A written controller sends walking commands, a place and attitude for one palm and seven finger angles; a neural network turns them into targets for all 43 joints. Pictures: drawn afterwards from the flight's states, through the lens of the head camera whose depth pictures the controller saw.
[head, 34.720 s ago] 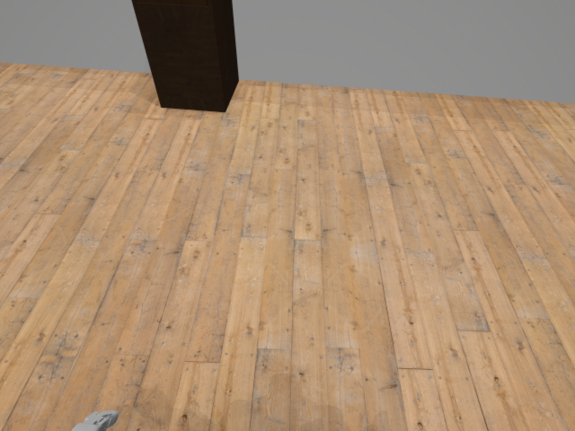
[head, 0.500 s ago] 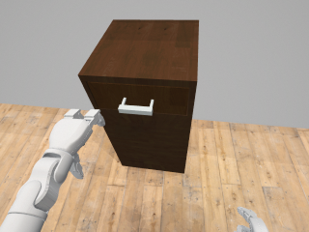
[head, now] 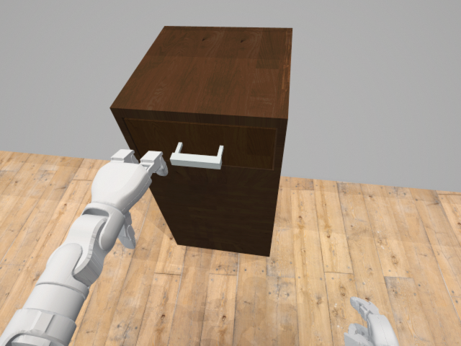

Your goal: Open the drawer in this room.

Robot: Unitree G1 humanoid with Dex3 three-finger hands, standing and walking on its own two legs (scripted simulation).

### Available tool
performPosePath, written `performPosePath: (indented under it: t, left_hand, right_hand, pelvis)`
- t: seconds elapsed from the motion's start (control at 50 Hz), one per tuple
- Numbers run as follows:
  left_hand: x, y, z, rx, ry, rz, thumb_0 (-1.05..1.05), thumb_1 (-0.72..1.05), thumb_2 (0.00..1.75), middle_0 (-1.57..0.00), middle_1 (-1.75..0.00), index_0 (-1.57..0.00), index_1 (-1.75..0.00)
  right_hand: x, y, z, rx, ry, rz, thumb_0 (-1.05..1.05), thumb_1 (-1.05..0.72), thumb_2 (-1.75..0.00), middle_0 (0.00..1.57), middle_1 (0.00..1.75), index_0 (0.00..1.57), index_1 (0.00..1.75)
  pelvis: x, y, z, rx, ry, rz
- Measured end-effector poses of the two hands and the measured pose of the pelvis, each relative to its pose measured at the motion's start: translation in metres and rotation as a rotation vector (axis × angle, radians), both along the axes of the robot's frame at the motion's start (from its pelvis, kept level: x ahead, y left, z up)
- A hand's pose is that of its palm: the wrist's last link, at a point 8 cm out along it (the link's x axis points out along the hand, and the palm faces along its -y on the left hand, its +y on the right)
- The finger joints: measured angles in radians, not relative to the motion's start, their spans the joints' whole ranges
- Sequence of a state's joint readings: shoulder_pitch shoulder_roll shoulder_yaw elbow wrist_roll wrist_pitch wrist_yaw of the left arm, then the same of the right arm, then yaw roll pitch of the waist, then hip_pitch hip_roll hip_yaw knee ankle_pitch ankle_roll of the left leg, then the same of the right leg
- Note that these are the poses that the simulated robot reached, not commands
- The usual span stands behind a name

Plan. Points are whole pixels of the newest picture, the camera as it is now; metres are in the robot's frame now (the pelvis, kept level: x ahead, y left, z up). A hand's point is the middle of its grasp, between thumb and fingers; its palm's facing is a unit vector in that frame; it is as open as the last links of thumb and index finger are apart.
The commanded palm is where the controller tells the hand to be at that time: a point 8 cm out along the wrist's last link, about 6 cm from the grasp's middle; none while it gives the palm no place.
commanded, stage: move the hooked fingers above the handle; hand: left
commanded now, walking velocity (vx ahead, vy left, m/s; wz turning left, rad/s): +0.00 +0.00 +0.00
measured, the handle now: (198, 154) +0.56 +0.16 -0.06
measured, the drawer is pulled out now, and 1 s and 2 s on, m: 0.00 0.00 0.00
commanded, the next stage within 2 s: none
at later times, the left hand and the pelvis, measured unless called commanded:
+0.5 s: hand (161, 174) +0.41 +0.19 +0.04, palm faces +0.03 -0.04 -1.00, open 13.8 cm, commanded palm +0.39 +0.20 +0.09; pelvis +0.01 +0.01 -0.01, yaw -2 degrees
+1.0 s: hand (179, 159) +0.48 +0.18 +0.00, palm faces -0.04 +0.02 -1.00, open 13.9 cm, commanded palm +0.47 +0.18 +0.06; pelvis +0.00 +0.01 -0.02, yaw -2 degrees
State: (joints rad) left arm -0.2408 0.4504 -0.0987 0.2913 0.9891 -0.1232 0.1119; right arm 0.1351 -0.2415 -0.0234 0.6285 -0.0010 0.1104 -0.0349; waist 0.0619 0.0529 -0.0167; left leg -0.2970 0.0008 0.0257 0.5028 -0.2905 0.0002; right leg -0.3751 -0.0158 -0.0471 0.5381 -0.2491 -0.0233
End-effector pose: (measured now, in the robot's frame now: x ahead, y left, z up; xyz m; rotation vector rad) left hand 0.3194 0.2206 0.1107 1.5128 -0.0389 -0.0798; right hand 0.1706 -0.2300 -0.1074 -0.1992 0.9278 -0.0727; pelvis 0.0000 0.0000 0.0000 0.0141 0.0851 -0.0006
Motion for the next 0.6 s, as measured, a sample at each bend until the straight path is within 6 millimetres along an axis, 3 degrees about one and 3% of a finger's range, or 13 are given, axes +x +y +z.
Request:
performPosePath:
  t: [0.1,0.2,0.3,0.42,0.6]
  left_hand:
    - [0.019,0.000,0.003,0.003,-0.048,0.013,0.00,-0.49,0.30,-0.32,-1.20,-0.32,-1.20]
    - [0.037,0.002,-0.009,0.025,-0.002,0.057,0.00,-0.49,0.30,-0.31,-1.20,-0.31,-1.20]
    - [0.049,-0.013,-0.019,0.017,0.033,0.003,0.00,-0.49,0.30,-0.32,-1.20,-0.31,-1.20]
    - [0.061,-0.031,-0.016,-0.015,-0.046,-0.061,0.00,-0.49,0.30,-0.32,-1.20,-0.32,-1.20]
    - [0.081,-0.014,-0.034,0.066,0.014,0.070,0.00,-0.49,0.30,-0.31,-1.20,-0.31,-1.20]
  right_hand:
    - [-0.017,-0.006,-0.009,-0.001,0.049,-0.038,0.00,-0.90,-0.90,0.20,0.30,0.20,0.30]
    - [-0.039,-0.011,-0.017,-0.002,0.113,-0.077,0.01,-0.90,-0.90,0.20,0.30,0.20,0.30]
    - [-0.059,-0.016,-0.022,-0.015,0.165,-0.115,0.01,-0.90,-0.90,0.20,0.30,0.20,0.30]
    - [-0.073,-0.018,-0.025,-0.013,0.196,-0.155,0.01,-0.91,-0.90,0.20,0.30,0.20,0.30]
    - [-0.082,-0.015,-0.029,-0.003,0.216,-0.168,0.00,-0.91,-0.90,0.20,0.30,0.20,0.30]
  pelvis:
    - [0.001,0.002,-0.002,-0.001,0.023,-0.004]
    - [0.003,0.005,-0.003,0.000,0.045,-0.009]
    - [0.006,0.008,-0.005,0.000,0.063,-0.012]
    - [0.009,0.011,-0.007,0.000,0.076,-0.023]
    - [0.006,0.010,-0.009,0.001,0.099,-0.024]
